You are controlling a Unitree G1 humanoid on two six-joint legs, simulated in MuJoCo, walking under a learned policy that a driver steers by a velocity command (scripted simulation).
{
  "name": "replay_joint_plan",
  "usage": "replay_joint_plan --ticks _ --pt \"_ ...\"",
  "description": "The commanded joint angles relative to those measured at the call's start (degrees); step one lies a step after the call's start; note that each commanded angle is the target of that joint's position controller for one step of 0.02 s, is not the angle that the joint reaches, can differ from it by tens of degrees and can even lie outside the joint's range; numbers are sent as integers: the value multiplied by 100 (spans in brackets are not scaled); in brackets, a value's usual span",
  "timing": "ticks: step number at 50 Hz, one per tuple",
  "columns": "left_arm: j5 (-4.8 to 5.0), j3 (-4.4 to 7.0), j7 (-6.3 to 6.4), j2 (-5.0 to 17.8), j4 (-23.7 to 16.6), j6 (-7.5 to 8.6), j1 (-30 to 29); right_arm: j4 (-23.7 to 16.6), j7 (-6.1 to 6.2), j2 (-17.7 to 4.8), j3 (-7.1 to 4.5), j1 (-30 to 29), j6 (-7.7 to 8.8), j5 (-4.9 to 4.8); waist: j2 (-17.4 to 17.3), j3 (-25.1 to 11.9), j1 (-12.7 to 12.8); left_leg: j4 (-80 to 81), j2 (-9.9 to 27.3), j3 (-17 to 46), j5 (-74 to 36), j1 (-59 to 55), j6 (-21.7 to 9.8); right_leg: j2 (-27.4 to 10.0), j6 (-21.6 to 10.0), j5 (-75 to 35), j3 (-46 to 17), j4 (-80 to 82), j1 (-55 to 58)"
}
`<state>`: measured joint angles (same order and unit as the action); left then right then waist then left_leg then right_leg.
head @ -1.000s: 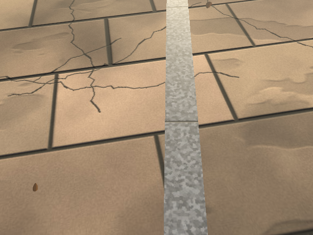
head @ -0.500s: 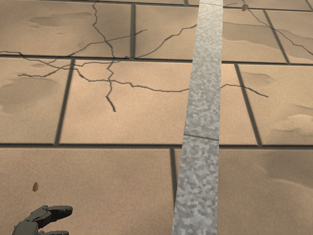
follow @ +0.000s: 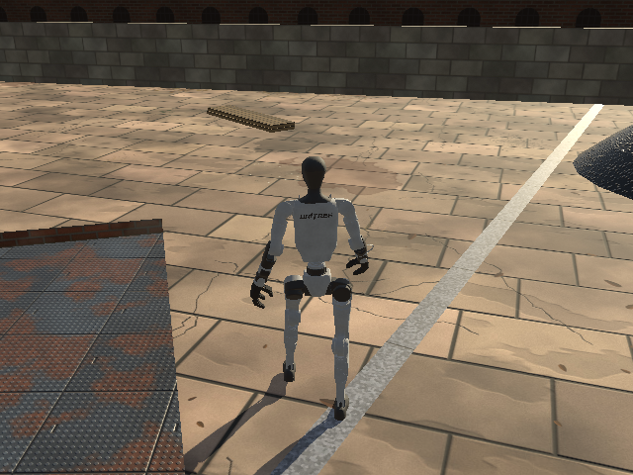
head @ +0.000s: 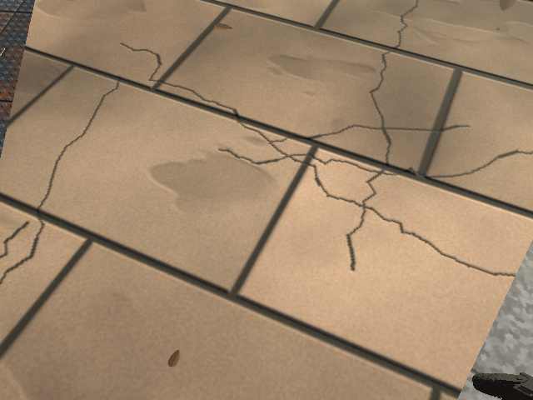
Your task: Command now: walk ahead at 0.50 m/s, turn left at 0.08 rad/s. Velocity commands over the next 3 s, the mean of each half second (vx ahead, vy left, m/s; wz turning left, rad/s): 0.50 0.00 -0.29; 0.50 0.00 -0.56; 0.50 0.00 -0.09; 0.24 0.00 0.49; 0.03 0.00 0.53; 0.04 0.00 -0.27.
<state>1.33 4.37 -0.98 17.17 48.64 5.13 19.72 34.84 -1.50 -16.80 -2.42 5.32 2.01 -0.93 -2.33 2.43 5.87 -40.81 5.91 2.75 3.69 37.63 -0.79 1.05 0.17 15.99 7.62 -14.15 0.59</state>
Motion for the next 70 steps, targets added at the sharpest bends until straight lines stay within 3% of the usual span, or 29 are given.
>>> replay_joint_plan --ticks 1,4,5,6,7,8,10,12,16,21,26,28,30,31,32,33,34,37,41,46,51,54,55,56,57,58,60,64,70 --pt "121 203 -13 1099 -259 -8 -177 -536 -79 -335 -55 -450 150 2 469 260 -270 663 -168 -220 156 -564 -126 -1636 -1060 -1928 -999 387 -385" --pt "99 132 5 1070 -145 -111 -105 -191 -19 -828 -332 815 181 55 514 -579 -1060 1223 -613 -543 194 -2747 -399 -1293 -703 -3587 -756 -1335 -538" --pt "-33 -14 10 743 -247 -78 -106 -29 70 -1220 -476 1793 153 114 253 -1374 -1499 945 148 175 -45 -4434 -672 -978 -429 -2507 -551 -2893 -1579" --pt "-79 -238 -8 8 -426 -4 514 -32 127 -1784 -551 2061 121 223 -1320 -2269 -1174 1513 1817 2882 875 -6076 -1520 -37 3 1213 -534 -5069 -3596" --pt "78 -104 -1 571 -306 53 288 -59 111 -1269 -433 2144 138 216 -915 -2546 -1429 2065 1861 3668 1348 -5869 -1596 -73 11 1732 -1451 -5918 -4015" --pt "205 -4 -5 832 -463 54 -104 3 101 -995 -335 1849 163 173 -764 -1640 -1352 2127 1688 2753 1259 -5323 -1376 -329 -31 1373 -1401 -6141 -4503" --pt "61 -3 34 710 -547 1 -490 63 73 -605 -229 1197 219 140 -437 -803 -995 2413 1240 1573 603 -4027 -1166 -741 -38 562 -1225 -5674 -4299" --pt "65 6 40 514 -459 -171 -246 102 66 -405 -201 869 334 185 -483 -581 -670 2863 1067 925 242 -3267 -1103 -885 1 128 -1288 -5423 -3658" --pt "23 -31 51 237 -596 -357 -547 346 139 -506 -287 769 472 195 -134 -123 -538 3320 1073 38 -384 -3004 -1110 -896 117 -526 -1391 -4743 -3902" --pt "-18 -117 -131 91 -854 -315 -1355 563 233 -768 -386 957 410 154 -12 171 -789 3425 923 -945 -514 -3192 -910 -783 32 -1772 -1003 -3115 -3765" --pt "-16 -106 -264 210 -1215 -334 -2002 816 237 -992 -493 1277 240 -1 7 394 -947 3055 1151 -1286 -954 -4035 -750 -655 -294 -1216 -639 -2389 -3886" --pt "-24 -24 -285 358 -1285 -356 -1845 829 254 -1161 -540 1216 157 -49 -145 135 -752 2372 1149 -1450 -2705 -4258 -628 -337 -513 -642 -307 -2330 -3377" --pt "15 228 -234 739 -1011 -385 -586 787 275 -1206 -533 1050 54 -112 -148 -609 2 533 875 -1730 -3983 -3940 -377 225 -842 -594 2 -1972 -1632" --pt "33 449 -129 1197 -741 -438 411 721 306 -1026 -450 1135 81 -28 201 -1126 411 -1080 640 -1742 -2785 -2742 -93 73 -1098 -814 -628 -1843 101" --pt "89 564 -52 1938 -778 -423 310 393 249 -147 -180 1643 210 232 1907 -1439 -291 -3244 -471 -1394 2587 -59 366 -1468 -2155 -62 -3836 -1383 1896" --pt "21 429 -95 1584 -1033 -303 399 312 200 -451 -163 1195 444 30 1226 -2366 42 -3985 -779 111 3161 616 313 -2020 -2546 954 -5716 -312 2311" --pt "-26 323 -121 1192 -972 -204 231 143 161 -811 -256 538 565 -202 809 -1567 171 -3917 -493 241 2586 1108 164 -1915 -2195 590 -4980 -95 1872" --pt "-65 144 -67 638 -1137 -133 -700 234 241 -818 -288 575 603 111 433 -657 -516 -2646 74 290 1539 145 99 -1269 -1762 -1152 -3288 -105 -220" --pt "-60 175 61 781 -1119 -108 -625 175 213 -539 -233 479 392 192 371 -414 -648 -1632 -3 74 1051 -228 385 -990 -1757 -2206 -2612 131 -1116" --pt "-2 210 183 895 -963 -192 -225 -72 127 -270 -95 -589 411 134 631 -185 -236 490 -439 -44 -734 -737 515 -540 -1317 -1512 -2200 25 -1552" --pt "36 214 221 855 -830 -277 108 -183 1 -554 -190 -881 519 43 784 -178 -191 1250 -579 218 -488 -1002 305 -859 -1169 -1025 -2976 -589 -898" --pt "-29 161 212 657 -833 -305 3 90 16 -742 -321 76 594 93 933 -522 -673 1571 -588 -33 -199 -2192 -81 -722 -931 -1946 -2916 -1448 -738" --pt "-92 50 180 383 -900 -290 0 177 49 -952 -390 808 617 190 652 -1206 -1012 1395 16 492 -97 -3474 -425 -435 -742 -1753 -2603 -2684 -1164" --pt "14 -55 187 61 -965 -240 734 345 55 -1450 -521 1524 573 292 -785 -2067 -908 1648 1220 2777 914 -5525 -1337 392 -270 -123 -1858 -4686 -2989" --pt "85 -62 188 302 -919 -195 907 505 -19 -1183 -486 1738 530 124 -1502 -2042 -922 2353 1689 4404 2333 -5756 -1631 382 -162 1713 -1852 -5667 -4067" --pt "113 45 177 740 -928 -191 378 460 -6 -772 -367 1441 505 32 -770 -1181 -1028 2494 1520 3866 2897 -5110 -1416 99 -158 1313 -1968 -6067 -4484" --pt "-53 39 166 708 -1164 -155 -507 454 12 -545 -260 952 420 107 -112 -286 -903 2669 1027 2564 1834 -3764 -1224 -276 -170 614 -1558 -5716 -4395" --pt "-147 -33 108 318 -1209 -93 -528 542 20 -482 -194 886 420 58 -372 -238 -593 2989 529 1698 177 -2971 -1307 -568 -53 249 -1208 -4479 -3740" --pt "-125 -178 14 120 -1448 33 -1657 765 142 -927 -327 1342 283 -54 -254 -188 -926 2992 285 1057 -285 -2516 -1172 -229 234 -1414 -991 -2118 -2809"
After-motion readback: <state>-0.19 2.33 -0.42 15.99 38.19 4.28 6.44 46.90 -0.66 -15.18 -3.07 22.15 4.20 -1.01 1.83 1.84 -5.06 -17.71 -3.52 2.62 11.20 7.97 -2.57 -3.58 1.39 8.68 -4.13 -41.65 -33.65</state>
